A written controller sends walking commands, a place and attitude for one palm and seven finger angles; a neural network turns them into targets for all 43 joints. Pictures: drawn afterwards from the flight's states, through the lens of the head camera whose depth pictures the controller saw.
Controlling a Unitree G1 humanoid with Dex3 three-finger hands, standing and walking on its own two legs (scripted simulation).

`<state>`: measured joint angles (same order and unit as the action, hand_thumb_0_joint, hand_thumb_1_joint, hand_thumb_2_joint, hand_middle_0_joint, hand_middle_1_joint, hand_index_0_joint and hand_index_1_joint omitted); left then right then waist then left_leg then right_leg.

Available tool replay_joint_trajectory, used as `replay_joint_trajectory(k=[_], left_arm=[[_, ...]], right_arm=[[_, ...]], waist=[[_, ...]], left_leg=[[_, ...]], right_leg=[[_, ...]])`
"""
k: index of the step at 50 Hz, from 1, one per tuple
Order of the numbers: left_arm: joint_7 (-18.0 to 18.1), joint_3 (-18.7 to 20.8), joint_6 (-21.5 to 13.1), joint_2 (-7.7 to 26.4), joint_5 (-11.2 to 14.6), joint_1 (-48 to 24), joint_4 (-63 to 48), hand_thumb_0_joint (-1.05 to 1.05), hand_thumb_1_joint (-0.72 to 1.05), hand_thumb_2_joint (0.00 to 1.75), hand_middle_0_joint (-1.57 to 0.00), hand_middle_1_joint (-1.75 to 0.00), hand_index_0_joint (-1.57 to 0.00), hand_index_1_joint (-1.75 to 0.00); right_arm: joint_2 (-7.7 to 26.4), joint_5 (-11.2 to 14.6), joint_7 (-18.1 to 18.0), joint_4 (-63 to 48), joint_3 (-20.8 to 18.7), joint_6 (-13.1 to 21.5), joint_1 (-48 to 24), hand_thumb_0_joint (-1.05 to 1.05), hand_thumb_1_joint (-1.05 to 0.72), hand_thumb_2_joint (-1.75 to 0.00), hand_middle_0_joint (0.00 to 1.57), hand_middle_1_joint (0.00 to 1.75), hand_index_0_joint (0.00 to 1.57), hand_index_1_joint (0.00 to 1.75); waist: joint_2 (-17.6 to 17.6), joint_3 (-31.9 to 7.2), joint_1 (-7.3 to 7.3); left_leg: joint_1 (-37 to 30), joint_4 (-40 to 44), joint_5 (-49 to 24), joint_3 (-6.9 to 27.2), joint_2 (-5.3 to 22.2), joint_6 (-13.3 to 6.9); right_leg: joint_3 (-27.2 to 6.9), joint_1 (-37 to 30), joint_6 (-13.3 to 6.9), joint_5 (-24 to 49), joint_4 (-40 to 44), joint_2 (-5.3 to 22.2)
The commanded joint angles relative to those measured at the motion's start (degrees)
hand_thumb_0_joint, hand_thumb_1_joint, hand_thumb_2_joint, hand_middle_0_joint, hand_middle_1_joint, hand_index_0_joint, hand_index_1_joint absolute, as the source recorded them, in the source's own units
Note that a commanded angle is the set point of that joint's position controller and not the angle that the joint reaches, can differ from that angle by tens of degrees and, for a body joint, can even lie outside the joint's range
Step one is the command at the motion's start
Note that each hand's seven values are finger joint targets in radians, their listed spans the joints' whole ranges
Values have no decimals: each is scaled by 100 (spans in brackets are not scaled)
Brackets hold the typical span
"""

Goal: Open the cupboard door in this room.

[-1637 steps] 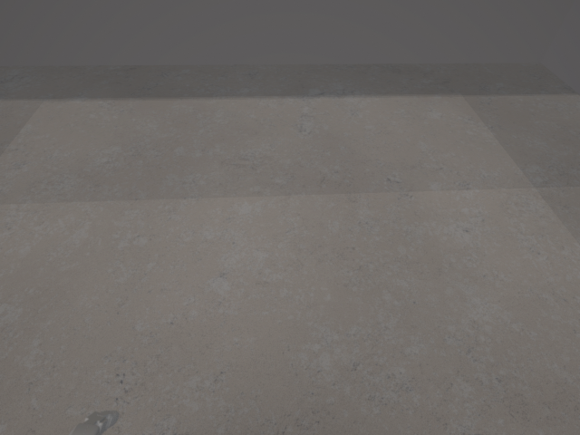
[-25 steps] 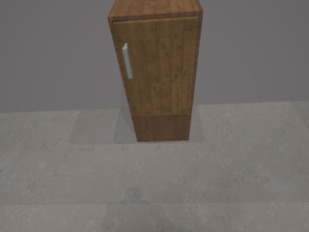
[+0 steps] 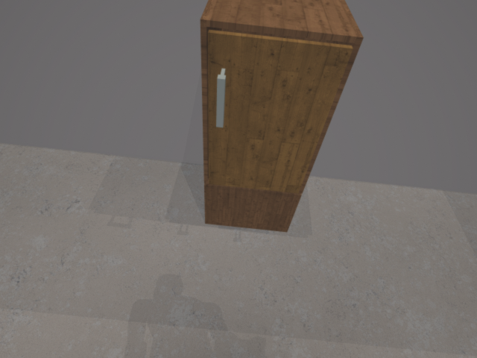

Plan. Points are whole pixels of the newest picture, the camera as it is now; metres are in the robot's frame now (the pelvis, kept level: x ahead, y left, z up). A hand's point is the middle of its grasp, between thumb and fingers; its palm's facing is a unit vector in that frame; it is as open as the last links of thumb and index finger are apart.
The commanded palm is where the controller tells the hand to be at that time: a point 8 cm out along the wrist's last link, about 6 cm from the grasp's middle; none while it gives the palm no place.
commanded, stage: take the last steps up to it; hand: left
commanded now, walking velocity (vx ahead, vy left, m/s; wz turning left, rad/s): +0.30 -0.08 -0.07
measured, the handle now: (221, 98) +0.77 +0.13 +0.00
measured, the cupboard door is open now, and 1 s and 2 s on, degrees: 0 0 0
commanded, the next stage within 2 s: come to a stop and stand still in 0.40 s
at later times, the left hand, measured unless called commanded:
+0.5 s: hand (193, 267) +0.33 +0.13 -0.17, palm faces -0.08 -0.98 -0.20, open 7.4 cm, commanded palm none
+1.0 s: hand (164, 276) +0.31 +0.19 -0.19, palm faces +0.06 -0.97 -0.21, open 7.4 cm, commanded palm none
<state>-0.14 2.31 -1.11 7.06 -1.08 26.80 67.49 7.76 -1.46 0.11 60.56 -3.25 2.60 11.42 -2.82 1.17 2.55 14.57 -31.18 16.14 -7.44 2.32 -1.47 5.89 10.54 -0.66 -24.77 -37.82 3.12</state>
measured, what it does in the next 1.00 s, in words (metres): walks ahead: right foot, then left foot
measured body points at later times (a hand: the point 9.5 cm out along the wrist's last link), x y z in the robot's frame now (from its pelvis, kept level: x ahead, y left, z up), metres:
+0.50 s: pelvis +0.20 -0.04 -0.02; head +0.25 -0.05 +0.43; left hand +0.34 +0.18 -0.16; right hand +0.07 -0.24 -0.17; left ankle +0.02 +0.09 -0.68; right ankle +0.29 -0.14 -0.73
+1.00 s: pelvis +0.26 -0.01 -0.01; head +0.31 +0.02 +0.44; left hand +0.31 +0.24 -0.17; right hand +0.38 -0.24 -0.14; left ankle +0.29 +0.09 -0.73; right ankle +0.25 -0.14 -0.69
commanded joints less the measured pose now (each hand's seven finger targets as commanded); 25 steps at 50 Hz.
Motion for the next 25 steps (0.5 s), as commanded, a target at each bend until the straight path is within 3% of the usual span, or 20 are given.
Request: replay_joint_trajectory(k=[1,3,4,7,9,12,15,17,18,20,21,22,23,24,25], left_arm=[[-34,88,-113,476,-63,-821,-656,0,90,90,-20,-30,-20,-30],[-105,110,-106,415,-65,-712,-594,0,90,90,-20,-30,-20,-30],[-114,104,-85,317,-73,-685,-594,0,90,90,-20,-30,-20,-30],[-127,117,-9,316,-66,-795,-688,0,90,90,-20,-30,-20,-30],[-140,143,27,362,-50,-1039,-832,0,90,90,-20,-30,-20,-30],[-169,99,38,396,-27,-1674,-1118,0,90,90,-20,-30,-20,-30],[-184,53,3,392,11,-2217,-1327,0,90,90,-20,-30,-20,-30],[-164,52,-12,469,34,-2184,-1311,0,90,90,-20,-30,-20,-30],[-145,65,-43,555,38,-1988,-1284,0,90,90,-20,-30,-20,-30],[-107,109,-132,692,9,-1110,-991,0,90,90,-20,-30,-20,-30],[-81,172,-201,919,-19,-371,-747,0,90,90,-20,-30,-20,-30],[-7,305,-284,1463,-74,259,-554,0,90,90,-20,-30,-20,-30],[50,383,-291,1848,22,401,-497,0,90,90,-20,-30,-20,-30],[95,331,-254,1749,88,16,-602,0,90,90,-20,-30,-20,-30],[104,277,-246,1544,73,-486,-683,0,90,90,-20,-30,-20,-30]], right_arm=[[977,-2,-174,203,-152,33,1406,0,-90,-90,20,30,20,30],[625,7,-165,88,-59,127,1092,0,-90,-90,20,30,20,30],[605,4,-169,90,-44,169,1126,0,-90,-90,20,30,20,30],[608,42,-189,106,-20,240,1237,0,-90,-90,20,30,20,30],[612,52,-208,146,-6,259,1339,0,-90,-90,20,30,20,30],[607,21,-219,218,-9,252,1505,0,-90,-90,20,30,20,30],[668,-14,-223,275,-32,221,1591,0,-90,-90,20,30,20,30],[794,-15,-224,310,-80,181,1536,0,-90,-90,20,30,20,30],[890,-12,-223,342,-102,170,1499,0,-90,-90,20,30,20,30],[986,33,-218,335,-140,140,1404,0,-90,-90,20,30,20,30],[986,80,-187,317,-139,139,1302,0,-90,-90,20,30,20,30],[685,147,-110,305,-94,123,1546,0,-90,-90,20,30,20,30],[384,197,-128,162,-23,75,1828,0,-90,-90,20,30,20,30],[446,211,-158,120,-24,22,1531,0,-90,-90,20,30,20,30],[312,198,-111,149,-25,-19,1254,0,-90,-90,20,30,20,30]], waist=[[1370,752,-670],[803,885,-423],[700,849,-372],[812,608,-287],[860,599,-246],[956,759,-355],[1013,861,-464],[1061,695,-426],[1079,496,-322],[892,-100,60],[767,-542,414],[-341,-1218,595],[-1217,-1690,372],[-517,-1279,330],[-447,-764,203]], left_leg=[[-1180,2349,1082,2528,2067,-784],[-760,2375,242,1805,1766,-629],[-790,2313,-347,1487,1619,-573],[-1171,2123,-1794,828,1423,-562],[-1289,2062,-2471,697,1414,-538],[-1462,1940,-3023,551,1404,-585],[-1408,1800,-3531,357,1345,-533],[-1463,1576,-4126,313,1396,-508],[-1539,1244,-4649,310,1459,-473],[-1568,191,-5152,158,1288,-299],[-1053,-752,-4539,33,1060,-114],[261,-2431,-2338,-178,521,75],[1192,-4326,1805,179,-209,221],[1266,-4787,1798,800,16,87],[1415,-4895,1394,809,213,91]], right_leg=[[-423,2923,-77,67,-2559,350],[-427,2662,21,636,-2579,467],[-387,2617,78,856,-2610,435],[-301,2903,182,1264,-2728,404],[-297,3121,208,1446,-2640,415],[-154,3260,198,1613,-1880,423],[37,2767,104,1671,-713,316],[174,2134,-38,1487,-202,119],[204,1765,-123,1370,-23,25],[402,536,-225,1776,557,-272],[307,-676,-277,2321,896,-191],[-975,-2199,-686,3476,830,981],[-2775,-2658,-1355,5178,1159,2335],[-2489,-1912,-1532,4715,1517,2303],[-2240,-1225,-1382,3706,1740,2064]])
